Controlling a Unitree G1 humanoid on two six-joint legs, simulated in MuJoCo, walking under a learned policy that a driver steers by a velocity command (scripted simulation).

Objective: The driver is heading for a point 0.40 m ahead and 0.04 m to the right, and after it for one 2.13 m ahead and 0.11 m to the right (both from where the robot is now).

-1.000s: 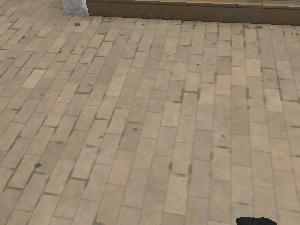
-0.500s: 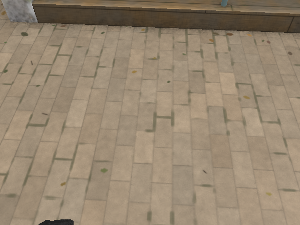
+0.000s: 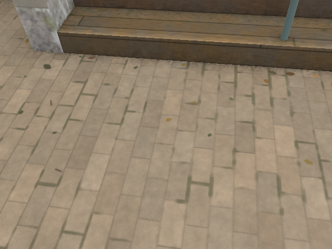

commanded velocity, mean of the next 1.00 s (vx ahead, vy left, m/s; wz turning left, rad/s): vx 0.34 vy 0.00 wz -0.26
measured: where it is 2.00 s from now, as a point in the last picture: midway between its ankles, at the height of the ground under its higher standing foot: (208, 166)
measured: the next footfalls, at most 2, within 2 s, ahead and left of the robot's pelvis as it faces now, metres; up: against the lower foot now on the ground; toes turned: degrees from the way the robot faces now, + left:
left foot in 0.24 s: +0.28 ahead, +0.17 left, +0.00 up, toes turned +3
right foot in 0.76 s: +0.40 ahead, -0.07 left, +0.00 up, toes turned -14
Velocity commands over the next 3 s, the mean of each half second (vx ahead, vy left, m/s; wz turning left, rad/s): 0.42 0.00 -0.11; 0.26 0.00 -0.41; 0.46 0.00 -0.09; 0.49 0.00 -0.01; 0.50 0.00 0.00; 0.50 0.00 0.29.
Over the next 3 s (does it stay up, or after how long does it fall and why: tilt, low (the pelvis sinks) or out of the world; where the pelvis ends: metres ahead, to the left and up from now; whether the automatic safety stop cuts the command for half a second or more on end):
stays up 1.36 -0.25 -0.01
